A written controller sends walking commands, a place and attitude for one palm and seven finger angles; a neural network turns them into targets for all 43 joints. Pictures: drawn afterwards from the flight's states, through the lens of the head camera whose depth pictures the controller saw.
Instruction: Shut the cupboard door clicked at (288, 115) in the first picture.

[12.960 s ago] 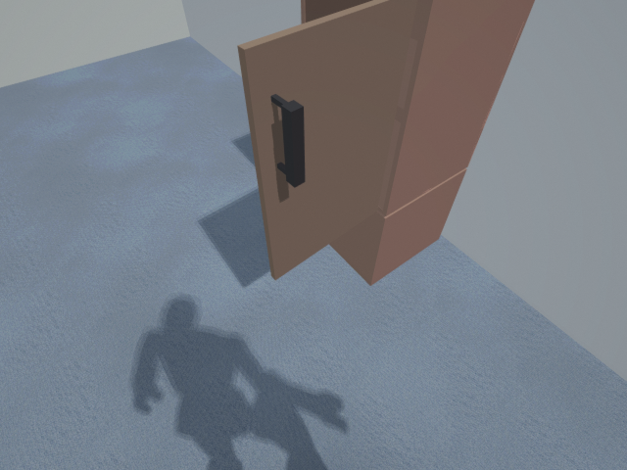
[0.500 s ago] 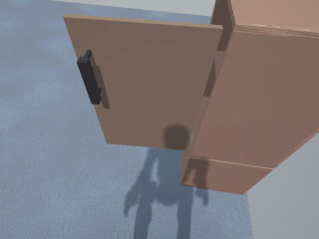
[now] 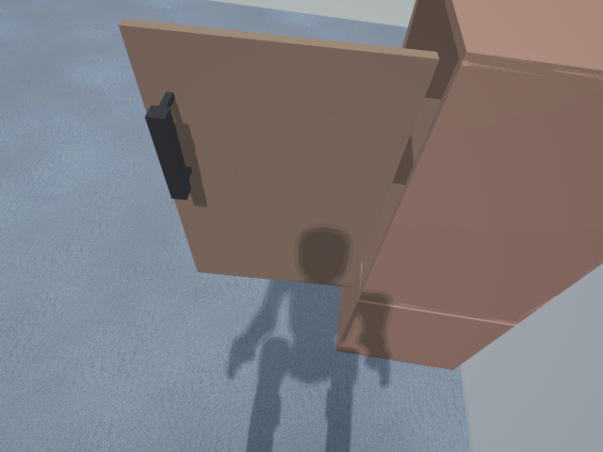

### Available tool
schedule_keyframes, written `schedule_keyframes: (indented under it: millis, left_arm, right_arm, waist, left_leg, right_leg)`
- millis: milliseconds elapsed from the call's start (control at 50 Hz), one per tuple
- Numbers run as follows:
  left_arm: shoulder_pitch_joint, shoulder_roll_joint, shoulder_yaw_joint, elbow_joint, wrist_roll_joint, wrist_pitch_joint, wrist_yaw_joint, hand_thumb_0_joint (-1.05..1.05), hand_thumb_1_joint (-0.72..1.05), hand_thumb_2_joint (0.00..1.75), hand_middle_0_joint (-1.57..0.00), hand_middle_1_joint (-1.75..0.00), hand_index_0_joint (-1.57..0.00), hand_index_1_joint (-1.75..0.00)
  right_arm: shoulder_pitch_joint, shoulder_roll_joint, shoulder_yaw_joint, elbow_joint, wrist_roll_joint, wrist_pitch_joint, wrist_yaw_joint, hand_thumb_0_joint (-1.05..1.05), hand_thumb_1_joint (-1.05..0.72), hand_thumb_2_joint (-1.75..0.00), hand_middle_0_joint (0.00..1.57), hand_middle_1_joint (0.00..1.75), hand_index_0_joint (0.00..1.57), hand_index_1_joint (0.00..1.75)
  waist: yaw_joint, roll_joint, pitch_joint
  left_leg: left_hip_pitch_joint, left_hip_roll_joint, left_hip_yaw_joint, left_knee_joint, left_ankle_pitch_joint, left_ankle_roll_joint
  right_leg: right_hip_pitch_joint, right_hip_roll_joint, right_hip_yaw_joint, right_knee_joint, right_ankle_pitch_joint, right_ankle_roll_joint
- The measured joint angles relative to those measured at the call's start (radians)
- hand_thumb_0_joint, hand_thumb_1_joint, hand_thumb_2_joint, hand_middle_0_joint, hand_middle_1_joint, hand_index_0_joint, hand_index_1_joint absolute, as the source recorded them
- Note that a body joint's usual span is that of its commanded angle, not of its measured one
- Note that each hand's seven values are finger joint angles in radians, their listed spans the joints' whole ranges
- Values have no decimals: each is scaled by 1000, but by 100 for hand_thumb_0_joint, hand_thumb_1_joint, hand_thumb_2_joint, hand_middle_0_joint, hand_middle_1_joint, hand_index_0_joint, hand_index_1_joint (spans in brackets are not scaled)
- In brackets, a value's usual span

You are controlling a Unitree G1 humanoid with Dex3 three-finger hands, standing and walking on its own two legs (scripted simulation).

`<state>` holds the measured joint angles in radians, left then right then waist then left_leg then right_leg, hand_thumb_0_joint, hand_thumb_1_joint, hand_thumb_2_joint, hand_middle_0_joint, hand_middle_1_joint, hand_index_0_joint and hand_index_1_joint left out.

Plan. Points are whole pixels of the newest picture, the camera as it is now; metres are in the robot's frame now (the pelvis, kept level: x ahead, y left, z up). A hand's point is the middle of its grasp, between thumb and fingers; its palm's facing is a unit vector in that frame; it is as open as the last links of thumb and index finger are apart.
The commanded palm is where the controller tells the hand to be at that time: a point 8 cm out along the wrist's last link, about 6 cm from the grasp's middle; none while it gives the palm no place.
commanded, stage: come to a stop and stand still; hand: left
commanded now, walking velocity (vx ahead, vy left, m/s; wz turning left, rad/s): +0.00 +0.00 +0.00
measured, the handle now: (175, 148) +0.50 +0.24 +0.09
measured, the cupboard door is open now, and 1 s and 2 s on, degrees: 94 94 94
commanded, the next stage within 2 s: look again from close up in 0.58 s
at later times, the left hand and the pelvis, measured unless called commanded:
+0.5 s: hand out of the picture +0.00 +0.17 -0.17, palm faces +0.01 -0.98 -0.19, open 7.4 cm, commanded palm none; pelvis -0.02 +0.00 +0.01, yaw -1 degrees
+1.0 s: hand out of the picture +0.00 +0.18 -0.17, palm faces +0.00 -0.97 -0.24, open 7.4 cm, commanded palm none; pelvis -0.01 +0.00 +0.00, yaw +0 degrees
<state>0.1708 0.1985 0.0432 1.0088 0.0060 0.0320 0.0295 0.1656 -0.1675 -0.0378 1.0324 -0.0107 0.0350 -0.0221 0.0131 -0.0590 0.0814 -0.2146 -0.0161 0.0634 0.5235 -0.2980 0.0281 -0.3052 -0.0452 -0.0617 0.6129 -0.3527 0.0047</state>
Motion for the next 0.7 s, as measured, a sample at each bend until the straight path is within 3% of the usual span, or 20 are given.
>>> schedule_keyframes:
  millis: [40, 100, 200, 220, 340, 700]
  left_arm:
    - [11, 7, 4, 8, 2, 16, 0, 0, 90, 90, -20, -30, -20, -30]
    - [17, 10, 4, 19, 4, 26, -4, 1, 90, 90, -20, -30, -20, -30]
    - [40, 13, -6, 30, 1, 2, -6, 1, 90, 90, -20, -30, -19, -30]
    - [45, 12, -8, 38, 1, -4, -3, 1, 91, 90, -20, -30, -19, -30]
    - [63, -11, -31, 73, 1, -13, -3, 1, 91, 90, -20, -30, -19, -30]
    - [99, -44, -52, 112, 2, -37, 6, 1, 91, 90, -20, -30, -20, -30]
  right_arm:
    - [9, 11, 10, 0, -7, -1, -3, 0, -90, -90, 20, 30, 20, 30]
    - [17, 22, 20, 0, -12, -10, -12, 0, -90, -90, 20, 30, 20, 30]
    - [17, 17, 19, 14, 1, -25, -14, 0, -92, -90, 20, 30, 20, 30]
    - [13, 15, 19, 19, 5, -25, -12, 0, -92, -90, 20, 30, 20, 30]
    - [25, 3, 17, 40, 8, -32, -5, 0, -91, -90, 20, 30, 20, 30]
    - [124, 15, 35, 117, 5, -34, 0, 0, -90, -90, 20, 30, 20, 30]
  waist:
    - [5, -4, -12]
    - [6, 9, -16]
    - [14, 11, -18]
    - [16, 13, -20]
    - [-8, 47, -33]
    - [-15, 45, -51]
  left_leg:
    - [4, -2, 6, -5, -14, 19]
    - [7, 0, -1, -31, 2, 23]
    - [1, -16, 11, -42, 18, 19]
    - [-2, -15, 18, -36, 14, 16]
    - [24, -4, 13, -85, 47, 9]
    - [40, 15, 0, -116, 66, -9]
  right_leg:
    - [-17, 11, 31, 94, -92, 0]
    - [-6, 19, 53, 150, -120, -4]
    - [117, 0, 76, -94, 63, -1]
    - [130, -1, 83, -122, 42, 12]
    - [155, 11, 78, -169, 57, 25]
    - [182, 31, 66, -219, 81, 7]
